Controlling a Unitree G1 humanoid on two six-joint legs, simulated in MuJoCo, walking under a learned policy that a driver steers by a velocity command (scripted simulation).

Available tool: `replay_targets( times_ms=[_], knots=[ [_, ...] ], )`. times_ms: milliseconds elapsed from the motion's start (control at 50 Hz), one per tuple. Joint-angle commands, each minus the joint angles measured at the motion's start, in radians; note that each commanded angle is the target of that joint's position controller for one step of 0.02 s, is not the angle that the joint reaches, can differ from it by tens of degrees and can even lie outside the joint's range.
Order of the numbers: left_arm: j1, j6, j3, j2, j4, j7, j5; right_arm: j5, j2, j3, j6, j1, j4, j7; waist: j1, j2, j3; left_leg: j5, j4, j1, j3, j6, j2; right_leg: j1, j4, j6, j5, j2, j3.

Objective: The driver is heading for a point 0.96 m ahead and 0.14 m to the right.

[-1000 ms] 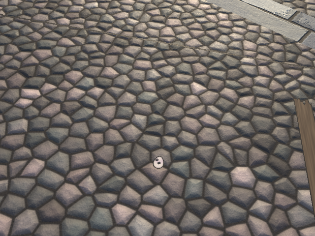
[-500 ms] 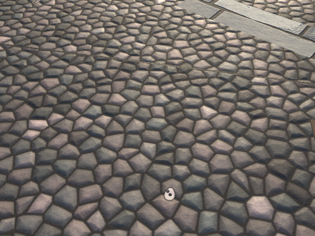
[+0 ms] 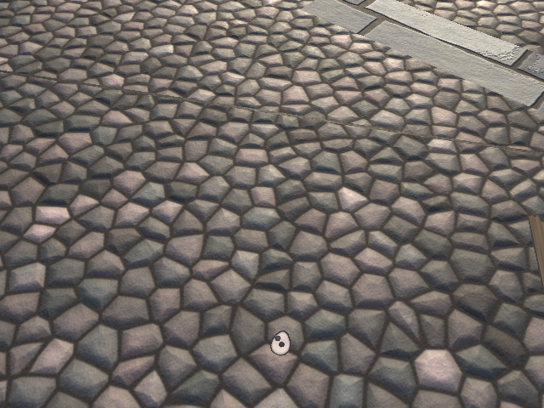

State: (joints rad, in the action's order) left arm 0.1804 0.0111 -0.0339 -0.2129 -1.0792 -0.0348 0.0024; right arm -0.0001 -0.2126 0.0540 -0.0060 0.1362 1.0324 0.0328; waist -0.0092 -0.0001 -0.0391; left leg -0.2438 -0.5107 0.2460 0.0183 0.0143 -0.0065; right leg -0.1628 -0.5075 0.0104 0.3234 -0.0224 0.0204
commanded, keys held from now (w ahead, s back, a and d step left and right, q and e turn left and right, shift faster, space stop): no key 1.00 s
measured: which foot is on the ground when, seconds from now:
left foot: down 0.00-1.00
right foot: down 0.00-1.00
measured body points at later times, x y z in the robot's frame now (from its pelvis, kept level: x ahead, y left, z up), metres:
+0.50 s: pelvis +0.00 +0.00 +0.00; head +0.01 +0.00 +0.45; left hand +0.01 +0.24 -0.15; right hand +0.05 -0.25 -0.15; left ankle +0.02 +0.11 -0.74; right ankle -0.03 -0.12 -0.74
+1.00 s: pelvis +0.00 -0.01 +0.00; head +0.01 -0.01 +0.45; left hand -0.01 +0.23 -0.16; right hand +0.03 -0.25 -0.16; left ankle +0.02 +0.11 -0.74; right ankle -0.03 -0.12 -0.74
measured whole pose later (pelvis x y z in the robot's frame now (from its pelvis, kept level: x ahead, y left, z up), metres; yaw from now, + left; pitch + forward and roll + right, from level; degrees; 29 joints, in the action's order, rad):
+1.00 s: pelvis +0.00 -0.01 +0.00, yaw +0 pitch -1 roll +0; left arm 0.30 0.02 -0.02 -0.17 -1.10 -0.04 0.00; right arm 0.00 -0.19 0.03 -0.01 0.20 1.13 0.04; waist 0.00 0.00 -0.03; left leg -0.23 -0.50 0.25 0.01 0.00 0.01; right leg -0.17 -0.49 0.00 0.31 -0.01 0.02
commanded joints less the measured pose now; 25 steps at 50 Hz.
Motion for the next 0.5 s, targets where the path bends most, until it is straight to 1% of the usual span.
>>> replay_targets(
  times_ms=[20,260,500],
  knots=[
    [0.035,0.004,-0.016,-0.103,0.017,-0.004,0.001,0.000,-0.103,0.017,0.006,0.001,-0.019,0.004,0.000,-0.004,0.039,0.239,0.058,-0.091,-0.047,0.036,0.048,-0.067,0.090,-0.023,-0.201,-0.028,-0.022],
    [0.071,0.004,-0.009,-0.090,-0.003,-0.008,0.002,0.000,-0.094,0.009,0.004,0.006,0.030,0.007,0.005,0.000,0.015,0.169,0.079,-0.079,-0.043,0.029,0.044,-0.080,0.110,-0.021,-0.139,-0.019,-0.016],
    [0.122,0.007,-0.001,-0.072,-0.014,-0.010,0.002,-0.001,-0.085,0.001,0.003,0.032,0.060,0.009,0.008,0.001,0.001,0.130,0.089,-0.065,-0.040,0.026,0.042,-0.093,0.119,-0.022,-0.109,-0.014,-0.014]
  ],
)
Keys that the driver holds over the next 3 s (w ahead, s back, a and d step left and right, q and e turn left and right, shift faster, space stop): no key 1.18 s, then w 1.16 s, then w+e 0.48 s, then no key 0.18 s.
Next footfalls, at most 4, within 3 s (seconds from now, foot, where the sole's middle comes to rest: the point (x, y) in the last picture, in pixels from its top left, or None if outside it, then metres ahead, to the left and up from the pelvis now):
1.92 right None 0.47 -0.12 -0.77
2.46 left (240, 310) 0.77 0.13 -0.77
2.98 right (343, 241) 1.01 -0.17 -0.77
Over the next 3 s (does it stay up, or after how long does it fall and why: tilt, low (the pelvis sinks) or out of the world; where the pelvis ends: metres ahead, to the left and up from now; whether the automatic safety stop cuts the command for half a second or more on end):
stays up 0.87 -0.03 -0.02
